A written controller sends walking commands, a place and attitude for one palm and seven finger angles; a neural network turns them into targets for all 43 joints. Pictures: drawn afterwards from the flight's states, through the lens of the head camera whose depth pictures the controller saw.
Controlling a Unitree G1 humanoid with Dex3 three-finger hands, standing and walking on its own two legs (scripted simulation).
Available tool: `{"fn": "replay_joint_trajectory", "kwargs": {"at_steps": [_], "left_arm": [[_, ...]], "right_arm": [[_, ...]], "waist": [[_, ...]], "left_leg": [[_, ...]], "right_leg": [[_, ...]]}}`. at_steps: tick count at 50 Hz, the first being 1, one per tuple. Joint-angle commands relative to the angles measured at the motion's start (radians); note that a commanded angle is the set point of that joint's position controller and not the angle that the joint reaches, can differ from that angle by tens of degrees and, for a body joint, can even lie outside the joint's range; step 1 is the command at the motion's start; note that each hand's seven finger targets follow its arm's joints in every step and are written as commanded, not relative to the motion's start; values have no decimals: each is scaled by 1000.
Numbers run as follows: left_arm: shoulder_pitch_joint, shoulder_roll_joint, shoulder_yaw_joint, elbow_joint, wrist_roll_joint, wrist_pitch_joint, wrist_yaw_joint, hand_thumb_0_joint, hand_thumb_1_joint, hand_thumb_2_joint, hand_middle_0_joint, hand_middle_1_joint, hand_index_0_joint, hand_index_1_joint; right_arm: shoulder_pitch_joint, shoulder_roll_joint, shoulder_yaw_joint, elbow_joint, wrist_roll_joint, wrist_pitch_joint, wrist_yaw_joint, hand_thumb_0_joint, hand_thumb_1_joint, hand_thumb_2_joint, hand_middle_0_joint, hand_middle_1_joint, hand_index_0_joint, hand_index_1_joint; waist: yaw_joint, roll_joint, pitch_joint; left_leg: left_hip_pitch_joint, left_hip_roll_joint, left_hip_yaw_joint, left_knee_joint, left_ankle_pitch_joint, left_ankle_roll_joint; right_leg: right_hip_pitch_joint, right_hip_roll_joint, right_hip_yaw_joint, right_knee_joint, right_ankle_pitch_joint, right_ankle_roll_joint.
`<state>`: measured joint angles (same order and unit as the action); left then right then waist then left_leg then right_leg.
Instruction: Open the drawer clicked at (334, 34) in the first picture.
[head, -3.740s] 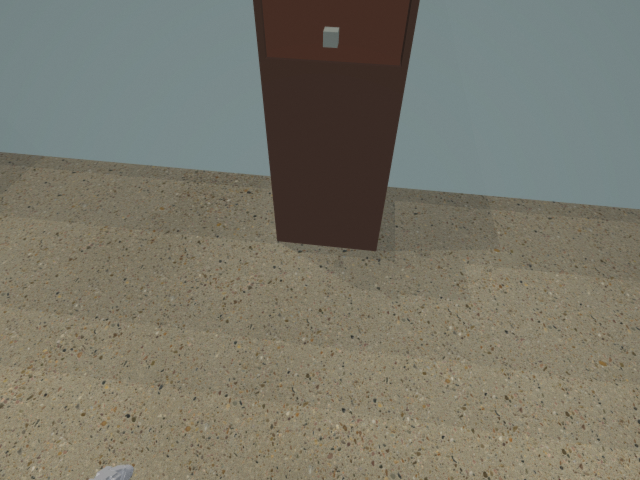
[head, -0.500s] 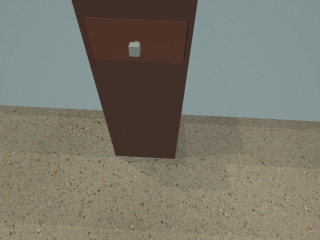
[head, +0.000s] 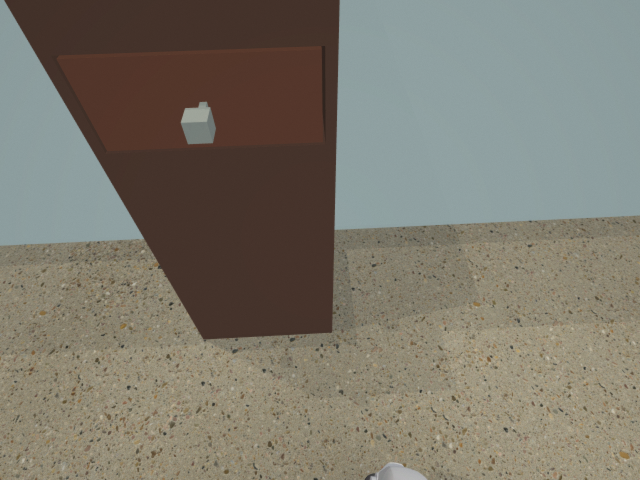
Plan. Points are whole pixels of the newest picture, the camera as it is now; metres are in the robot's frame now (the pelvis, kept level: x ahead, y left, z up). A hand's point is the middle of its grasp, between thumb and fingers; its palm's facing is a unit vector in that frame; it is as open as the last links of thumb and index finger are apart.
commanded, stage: take the last steps up to it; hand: left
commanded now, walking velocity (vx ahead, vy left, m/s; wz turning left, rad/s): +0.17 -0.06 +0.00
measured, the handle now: (200, 118) +0.61 +0.20 +0.12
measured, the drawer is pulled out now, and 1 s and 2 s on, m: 0.00 0.00 0.00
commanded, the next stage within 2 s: come to a stop and stand still in 0.04 s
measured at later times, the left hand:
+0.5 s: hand out of the picture +0.12 +0.17 -0.17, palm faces +0.09 -0.98 -0.19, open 7.3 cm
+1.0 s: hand out of the picture +0.07 +0.19 -0.16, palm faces -0.01 -0.98 -0.22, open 7.4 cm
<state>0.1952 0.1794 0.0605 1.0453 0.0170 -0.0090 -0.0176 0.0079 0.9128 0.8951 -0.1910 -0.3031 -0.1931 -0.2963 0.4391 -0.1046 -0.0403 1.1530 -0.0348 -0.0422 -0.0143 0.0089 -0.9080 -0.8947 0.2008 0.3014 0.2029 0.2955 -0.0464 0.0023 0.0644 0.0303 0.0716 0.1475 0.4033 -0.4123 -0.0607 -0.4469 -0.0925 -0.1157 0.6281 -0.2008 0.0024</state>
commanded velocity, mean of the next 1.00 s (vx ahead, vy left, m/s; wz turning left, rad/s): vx -0.05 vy -0.01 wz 0.00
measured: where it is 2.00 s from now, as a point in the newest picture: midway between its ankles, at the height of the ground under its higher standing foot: outside the picture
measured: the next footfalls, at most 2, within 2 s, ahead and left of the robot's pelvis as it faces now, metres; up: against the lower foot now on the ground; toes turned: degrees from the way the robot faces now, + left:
right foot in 0.02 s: +0.14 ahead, -0.12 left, +0.00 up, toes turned -8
left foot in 0.52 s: +0.17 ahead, +0.10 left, +0.00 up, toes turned +5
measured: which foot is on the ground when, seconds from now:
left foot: down 0.00-0.02, up 0.04-0.50, down 0.52-1.00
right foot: up 0.00-0.00, down 0.02-0.52, up 0.54-1.00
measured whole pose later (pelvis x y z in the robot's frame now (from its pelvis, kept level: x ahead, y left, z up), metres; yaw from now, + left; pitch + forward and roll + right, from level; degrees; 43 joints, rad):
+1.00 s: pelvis +0.04 -0.01 +0.02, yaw -2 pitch +0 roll -1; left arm 0.27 0.20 0.05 1.06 0.01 0.06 0.02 0.01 0.91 0.89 -0.19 -0.30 -0.19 -0.30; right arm 0.27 -0.17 -0.05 1.07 -0.03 0.03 -0.02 0.01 -0.92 -0.89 0.20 0.30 0.20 0.30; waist -0.04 0.00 -0.01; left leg -0.28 0.04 0.11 0.32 -0.05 0.03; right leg -0.17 -0.04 -0.04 0.62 -0.45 0.02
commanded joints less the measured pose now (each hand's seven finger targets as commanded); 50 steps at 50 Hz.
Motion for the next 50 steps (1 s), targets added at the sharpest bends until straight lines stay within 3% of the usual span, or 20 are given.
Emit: {"fn": "replay_joint_trajectory", "kwargs": {"at_steps": [1, 2, 3, 5, 7, 10, 13, 17, 21, 23, 24, 25, 26, 27, 29, 33, 36, 43, 46, 50], "left_arm": [[353, 194, 53, 57, 18, -53, 17, 0, 900, 900, -200, -300, -200, -300], [404, 255, 56, 65, -2, -51, 22, 0, 900, 900, -200, -300, -200, -300], [318, 217, 53, 47, -7, -46, 31, 0, 900, 900, -200, -300, -200, -300], [162, 137, 29, 10, -5, -41, 38, 0, 900, 900, -200, -300, -200, -300], [101, 79, 4, -6, -1, -53, 39, 0, 900, 900, -200, -300, -200, -300], [60, 31, -18, -18, 5, -55, 51, 0, 900, 900, -200, -300, -200, -300], [79, 81, -13, -24, 6, -33, 59, 0, 900, 900, -200, -300, -200, -300], [101, 137, 14, -35, 7, -2, 67, 0, 900, 900, -200, -300, -200, -300], [81, 154, 24, -52, 14, 13, 70, 0, 900, 900, -200, -300, -200, -300], [58, 161, 26, -62, 10, 20, 70, 0, 900, 900, -200, -300, -200, -300], [48, 156, 24, -66, 4, 25, 69, 0, 900, 900, -200, -300, -200, -300], [67, 126, 18, -74, -1, 30, 67, 0, 900, 900, -200, -300, -200, -300], [111, 73, 7, -83, -10, 33, 68, 0, 900, 900, -200, -300, -200, -300], [105, 80, 3, -84, -9, 36, 73, 0, 900, 900, -200, -300, -200, -300], [99, 93, 13, -66, -5, 55, 70, 0, 900, 900, -200, -300, -200, -300], [135, 101, 21, -39, 4, 53, 52, 0, 900, 900, -200, -300, -200, -300], [146, 103, 27, -41, 6, 63, 48, 0, 900, 900, -200, -300, -200, -300], [94, 79, 5, -37, 9, 69, 30, 0, 900, 900, -200, -300, -200, -300], [142, 52, -10, -12, 1, 62, 30, 0, 900, 900, -200, -300, -200, -300], [307, 41, -13, 57, -4, 45, 36, 0, 900, 900, -200, -300, -200, -300]], "right_arm": [[43, -100, -22, -54, 26, -19, -1, 0, -900, -900, 200, 300, 200, 300], [26, -95, -15, -82, 32, -11, -5, 0, -900, -900, 200, 300, 200, 300], [1, -111, -24, -84, 34, 1, -6, 0, -900, -900, 200, 300, 200, 300], [-83, -94, -24, -85, 22, 2, 0, 0, -900, -900, 200, 300, 200, 300], [-60, -64, -18, -72, 13, 17, 1, 0, -900, -900, 200, 300, 200, 300], [0, -28, 2, -41, 17, 44, -9, 0, -900, -900, 200, 300, 200, 300], [-66, -43, 3, -66, 32, 59, -12, 0, -900, -900, 200, 300, 200, 300], [-184, -110, -18, -130, 24, 80, -11, 0, -900, -900, 200, 300, 200, 300], [-231, -122, -27, -166, 25, 86, -11, 0, -900, -900, 200, 300, 200, 300], [-204, -122, -28, -165, 26, 83, -10, 0, -900, -900, 200, 300, 200, 300], [-178, -129, -27, -155, 24, 78, -9, 0, -900, -900, 200, 300, 200, 300], [-159, -171, -31, -157, 19, 66, -10, 0, -900, -900, 200, 300, 200, 300], [-154, -241, -38, -174, 14, 58, -14, 0, -900, -900, 200, 300, 200, 300], [-168, -259, -41, -181, 16, 63, -21, 0, -900, -900, 200, 300, 200, 300], [-240, -229, -28, -203, 16, 56, -37, 0, -900, -900, 200, 300, 200, 300], [-273, -196, -17, -211, 18, 46, -41, 0, -900, -900, 200, 300, 200, 300], [-217, -198, -23, -192, 20, 40, -44, 0, -900, -900, 200, 300, 200, 300], [-156, -219, -37, -145, 10, 50, -28, 0, -900, -900, 200, 300, 200, 300], [-156, -238, -43, -131, 3, 54, -17, 0, -900, -900, 200, 300, 200, 300], [-171, -219, -45, -107, 7, 65, -7, 0, -900, -900, 200, 300, 200, 300]], "waist": [[166, -249, -189], [161, -311, -251], [141, -264, -203], [99, -125, -56], [42, -57, -26], [0, -66, -42], [33, -82, -72], [71, -127, -62], [64, -134, -41], [41, -139, -56], [24, -120, -70], [28, 0, -114], [40, 223, -143], [29, 225, -136], [49, 161, -110], [61, 60, -120], [44, 103, -149], [4, 174, -60], [17, 191, -61], [84, 157, -61]], "left_leg": [[-456, 13, 39, 526, 168, 78], [-527, -47, -47, 777, -204, 76], [-533, -1, -125, 868, -166, 95], [-576, 57, -141, 889, -20, 89], [-509, 65, -130, 811, 63, 72], [-391, 50, -120, 593, 87, 34], [-390, 12, -98, 438, 83, 23], [-440, -14, -112, 418, 24, 16], [-399, -26, -122, 342, 25, 23], [-300, -25, -113, 200, 152, 27], [-215, -12, -110, 87, 305, 33], [-113, 90, -192, 36, 620, 71], [-78, 287, -384, -7, 1018, 174], [-147, 335, -384, -42, 1076, 268], [-245, 294, -350, -81, 823, 270], [-175, 224, -271, -89, 638, 230], [-126, 223, -296, -147, 436, 202], [-180, 210, -341, -265, -9, 182], [-240, 183, -322, -308, -116, 163], [-361, 89, -206, -285, -167, 82]], "right_leg": [[623, -215, 325, -197, 111, -129], [626, -350, 524, -316, 206, -200], [522, -322, 483, -356, 59, -212], [331, -267, 362, -379, 29, -190], [215, -209, 203, -384, 205, -153], [142, -173, 84, -349, 553, -138], [234, -180, 89, -289, 701, -161], [304, -240, 166, -252, 727, -208], [282, -241, 185, -214, 711, -210], [244, -210, 161, -165, 599, -170], [209, -171, 135, -121, 495, -127], [160, -83, 76, -38, 294, -61], [86, 29, 3, 107, -125, 6], [91, 78, 72, 308, -436, 8], [66, 73, 175, 469, -387, 10], [-9, 76, 185, 554, -220, 35], [-23, 71, 195, 522, -183, 52], [73, 52, 115, 201, -264, 37], [181, 77, 56, 53, -303, 12], [417, 109, -18, -269, -150, -11]]}}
